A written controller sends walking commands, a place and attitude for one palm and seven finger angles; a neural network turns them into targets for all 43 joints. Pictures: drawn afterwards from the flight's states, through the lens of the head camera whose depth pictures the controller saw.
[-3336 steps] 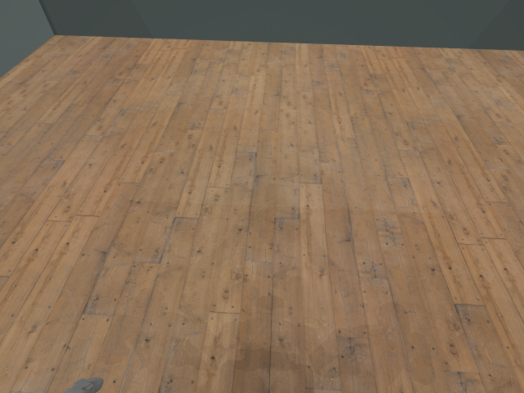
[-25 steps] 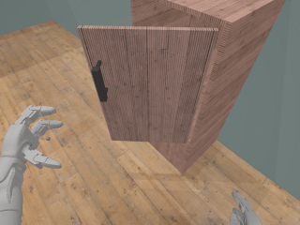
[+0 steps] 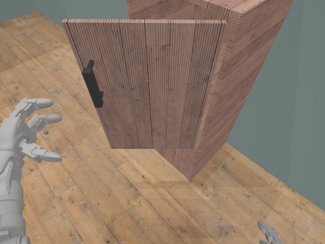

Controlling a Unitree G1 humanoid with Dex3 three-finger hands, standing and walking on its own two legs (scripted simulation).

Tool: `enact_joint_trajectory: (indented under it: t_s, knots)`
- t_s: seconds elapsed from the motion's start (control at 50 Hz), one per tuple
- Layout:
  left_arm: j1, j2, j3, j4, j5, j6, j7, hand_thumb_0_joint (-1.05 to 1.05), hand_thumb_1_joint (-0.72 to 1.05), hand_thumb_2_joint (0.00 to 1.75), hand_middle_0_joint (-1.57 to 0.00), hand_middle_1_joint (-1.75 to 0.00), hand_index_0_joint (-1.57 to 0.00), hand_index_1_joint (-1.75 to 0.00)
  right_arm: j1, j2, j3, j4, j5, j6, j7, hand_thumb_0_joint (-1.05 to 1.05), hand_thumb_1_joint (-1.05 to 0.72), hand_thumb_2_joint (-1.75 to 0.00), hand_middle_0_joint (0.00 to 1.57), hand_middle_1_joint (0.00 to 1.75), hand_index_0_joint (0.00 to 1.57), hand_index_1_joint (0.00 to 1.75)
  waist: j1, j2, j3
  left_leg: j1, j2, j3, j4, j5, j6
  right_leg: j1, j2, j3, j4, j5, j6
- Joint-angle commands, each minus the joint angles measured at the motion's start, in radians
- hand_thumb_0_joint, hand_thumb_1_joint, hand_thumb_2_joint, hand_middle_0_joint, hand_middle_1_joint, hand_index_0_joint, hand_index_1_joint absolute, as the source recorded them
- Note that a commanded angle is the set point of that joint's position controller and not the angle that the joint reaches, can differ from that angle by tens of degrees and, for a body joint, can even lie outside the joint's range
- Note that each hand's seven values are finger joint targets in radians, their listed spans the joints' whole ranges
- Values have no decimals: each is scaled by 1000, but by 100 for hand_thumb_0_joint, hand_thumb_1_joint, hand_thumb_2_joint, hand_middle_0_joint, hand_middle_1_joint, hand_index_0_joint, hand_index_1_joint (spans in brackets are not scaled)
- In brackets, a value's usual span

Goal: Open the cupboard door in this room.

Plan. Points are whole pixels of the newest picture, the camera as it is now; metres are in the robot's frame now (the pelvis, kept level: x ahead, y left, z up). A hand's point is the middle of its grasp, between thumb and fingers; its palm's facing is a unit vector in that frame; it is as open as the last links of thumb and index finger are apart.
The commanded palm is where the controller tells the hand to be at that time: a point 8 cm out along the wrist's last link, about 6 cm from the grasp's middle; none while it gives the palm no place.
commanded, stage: move the hooked fingers beside the handle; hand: left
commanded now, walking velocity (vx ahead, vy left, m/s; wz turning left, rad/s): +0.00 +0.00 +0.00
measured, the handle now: (95, 84) +0.53 +0.22 +0.08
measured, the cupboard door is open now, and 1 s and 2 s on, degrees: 45 45 45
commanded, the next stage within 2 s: slide the fingers in behind the handle in 1.92 s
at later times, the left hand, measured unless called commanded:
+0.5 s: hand (53, 113) +0.40 +0.29 +0.10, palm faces +0.05 -1.00 +0.00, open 14.0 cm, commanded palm +0.38 +0.34 +0.09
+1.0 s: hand (62, 97) +0.46 +0.29 +0.09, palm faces +0.04 -1.00 -0.01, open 14.0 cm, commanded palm +0.44 +0.34 +0.09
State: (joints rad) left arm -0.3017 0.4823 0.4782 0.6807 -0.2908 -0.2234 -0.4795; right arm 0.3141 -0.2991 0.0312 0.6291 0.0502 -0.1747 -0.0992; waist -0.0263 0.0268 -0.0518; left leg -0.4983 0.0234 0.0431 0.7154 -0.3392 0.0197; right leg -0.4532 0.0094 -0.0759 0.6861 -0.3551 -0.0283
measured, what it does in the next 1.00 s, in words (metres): stands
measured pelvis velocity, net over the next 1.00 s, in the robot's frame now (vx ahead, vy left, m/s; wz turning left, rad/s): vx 0.00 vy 0.02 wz -0.02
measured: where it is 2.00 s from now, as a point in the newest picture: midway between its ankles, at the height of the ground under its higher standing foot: outside the picture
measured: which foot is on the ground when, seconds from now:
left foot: down 0.00-1.00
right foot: down 0.00-1.00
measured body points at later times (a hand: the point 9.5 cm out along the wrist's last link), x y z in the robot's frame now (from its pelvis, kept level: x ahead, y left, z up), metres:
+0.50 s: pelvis +0.00 +0.01 -0.01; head +0.06 +0.02 +0.44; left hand +0.39 +0.35 +0.10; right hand +0.08 -0.26 -0.11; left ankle +0.01 +0.11 -0.72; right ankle -0.01 -0.10 -0.72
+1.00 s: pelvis +0.00 +0.02 -0.02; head +0.09 +0.04 +0.43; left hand +0.45 +0.35 +0.10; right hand +0.01 -0.26 -0.12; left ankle +0.01 +0.11 -0.72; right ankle -0.01 -0.10 -0.72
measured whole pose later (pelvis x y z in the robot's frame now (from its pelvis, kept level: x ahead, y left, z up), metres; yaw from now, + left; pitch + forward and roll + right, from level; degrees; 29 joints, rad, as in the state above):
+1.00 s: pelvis +0.00 +0.02 -0.02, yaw -1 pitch +15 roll -3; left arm -0.79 0.66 0.49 1.17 -0.15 -0.32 -0.45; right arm 0.40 -0.30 0.04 0.64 0.02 0.01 -0.07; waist -0.13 0.01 -0.07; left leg -0.72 0.03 0.05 0.84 -0.38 0.05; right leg -0.66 0.01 -0.07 0.76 -0.36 0.00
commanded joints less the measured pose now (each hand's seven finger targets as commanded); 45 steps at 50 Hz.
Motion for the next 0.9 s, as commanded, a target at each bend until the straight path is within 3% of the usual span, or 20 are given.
enact_joint_trajectory:
  t_s: [0.0, 0.04, 0.08, 0.1, 0.12, 0.14, 0.16, 0.18, 0.24, 0.3, 0.38, 0.42, 0.44, 0.48, 0.52, 0.62, 0.64, 0.68, 0.78, 0.88]
  knots:
    - [-339, 318, 64, -160, -21, -75, -12, 0, -50, 30, -30, -120, -30, -120, 1, -142, -53, -119, 3, -27, -12, 0, -90, -90, 20, 30, 20, 30, -4, 60, -263, 148, -24, -46, -73, 246, 19, 69, -2, 63, -85, 306, 13]
    - [-395, 304, 38, -157, -15, -82, -12, 0, -50, 30, -30, -120, -30, -120, 10, -143, -56, -112, 4, -22, -14, 0, -90, -90, 20, 30, 20, 30, -14, 72, -268, 173, -21, -57, -74, 242, 18, 40, 1, 53, -86, 281, 9]
    - [-405, 315, 44, -161, -14, -92, -8, 0, -50, 30, -30, -120, -30, -120, 23, -147, -61, -108, 2, -14, -14, 0, -90, -90, 20, 30, 20, 30, -16, 40, -304, 191, -18, -59, -68, 271, 21, 54, 5, 54, -83, 306, 9]
    - [-398, 314, 46, -163, -11, -95, -6, 0, -50, 30, -30, -120, -30, -120, 27, -146, -60, -110, 1, -11, -12, 0, -90, -90, 20, 30, 20, 30, -9, 68, -321, 198, -21, -60, -68, 280, 20, 55, 4, 54, -79, 309, 8]
    - [-410, 300, 35, -149, -10, -93, -4, 0, -50, 30, -30, -120, -30, -120, 27, -145, -58, -107, -1, -9, -11, 0, -90, -90, 20, 30, 20, 30, -14, 63, -319, 199, -20, -63, -68, 287, 18, 49, 5, 50, -76, 314, 7]
    - [-394, 329, 67, -109, -10, -89, 1, 0, -50, 30, -30, -120, -30, -120, 31, -148, -59, -104, -1, -3, -11, 0, -90, -90, 20, 30, 20, 30, -7, 47, -299, 177, -19, -62, -69, 267, 17, 45, 5, 50, -79, 296, 7]
    - [-415, 342, 65, -79, -7, -87, 3, 0, -50, 30, -30, -120, -30, -120, 39, -153, -57, -97, -1, 6, -12, 0, -90, -90, 20, 30, 20, 30, -18, 12, -274, 157, -16, -60, -67, 253, 21, 38, 4, 50, -81, 288, 9]
    - [-459, 333, 48, -57, 0, -87, 4, 0, -50, 30, -30, -120, -30, -120, 35, -152, -53, -97, 1, 11, -12, 0, -90, -90, 20, 30, 20, 30, -27, 20, -251, 144, -17, -62, -73, 233, 20, 19, 6, 50, -81, 270, 10]
    - [-486, 361, 63, -43, 18, -99, 11, 0, -50, 30, -30, -120, -30, -120, 46, -151, -56, -101, -4, 20, -9, 0, -90, -90, 20, 30, 20, 30, -19, 67, -299, 157, -17, -61, -65, 256, 17, 26, 4, 52, -69, 282, 7]
    - [-537, 387, 78, -11, 24, -118, 9, 0, -50, 30, -30, -120, -30, -120, 60, -154, -57, -99, -8, 36, -5, 0, -90, -90, 20, 30, 20, 30, -24, 52, -323, 154, -14, -61, -50, 279, 17, 30, 9, 54, -58, 306, 8]
    - [-611, 352, 27, 51, 31, -128, -4, 0, -50, 30, -30, -120, -30, -120, 74, -157, -53, -95, -7, 51, -2, 0, -90, -90, 20, 30, 20, 30, -43, 68, -314, 163, -9, -69, -44, 274, 16, -25, 14, 46, -51, 277, 4]
    - [-617, 381, 49, 86, 36, -130, -4, 0, -50, 30, -30, -120, -30, -120, 87, -163, -58, -89, -9, 61, -1, 0, -90, -90, 20, 30, 20, 30, -40, 47, -327, 154, -8, -74, -39, 269, 15, -26, 14, 44, -48, 269, 4]
    - [-621, 367, 32, 98, 39, -129, -6, 0, -50, 30, -30, -120, -30, -120, 86, -162, -56, -93, -9, 64, 1, 0, -90, -90, 20, 30, 20, 30, -41, 77, -324, 154, -10, -72, -38, 265, 14, -40, 13, 46, -46, 261, 4]
    - [-667, 398, 47, 138, 46, -131, -5, 0, -50, 30, -30, -120, -30, -120, 99, -167, -55, -85, -11, 77, 2, 0, -90, -90, 20, 30, 20, 30, -50, 43, -315, 130, -7, -75, -30, 260, 16, -47, 16, 45, -42, 260, 5]
    - [-728, 388, 20, 123, 56, -144, -2, 0, -50, 30, -30, -120, -30, -120, 102, -166, -54, -86, -12, 85, 3, 0, -90, -90, 20, 30, 20, 30, -62, 94, -328, 153, -5, -82, -28, 254, 13, -82, 16, 43, -37, 234, 4]
    - [-776, 396, 25, 147, 64, -165, 11, 0, -50, 30, -30, -120, -30, -120, 129, -170, -59, -71, -19, 103, 8, 0, -90, -90, 20, 30, 20, 30, -66, 102, -385, 191, 2, -101, -14, 302, 5, -104, 21, 36, -22, 236, 2]
    - [-749, 415, 48, 174, 66, -163, 15, 0, -50, 30, -30, -120, -30, -120, 132, -173, -59, -71, -21, 106, 9, 0, -90, -90, 20, 30, 20, 30, -56, 102, -379, 184, 3, -102, -14, 303, 3, -107, 21, 33, -22, 233, 1]
    - [-784, 441, 52, 206, 73, -157, 15, 0, -50, 30, -30, -120, -30, -120, 146, -179, -57, -64, -22, 119, 9, 0, -90, -90, 20, 30, 20, 30, -73, 62, -371, 154, 4, -96, -6, 300, 11, -104, 24, 37, -20, 245, 6]
    - [-819, 453, 53, 202, 88, -165, 21, 0, -50, 30, -30, -120, -30, -120, 169, -178, -61, -65, -27, 139, 14, 0, -90, -90, 20, 30, 20, 30, -71, 127, -416, 195, 9, -99, 9, 365, 3, -129, 28, 35, -8, 260, 4]
    - [-860, 478, 53, 289, 101, -155, 23, 0, -50, 30, -30, -120, -30, -120, 187, -186, -56, -58, -27, 161, 14, 0, -90, -90, 20, 30, 20, 30, -95, 82, -360, 123, 10, -95, 15, 299, 10, -156, 32, 36, -7, 229, 8]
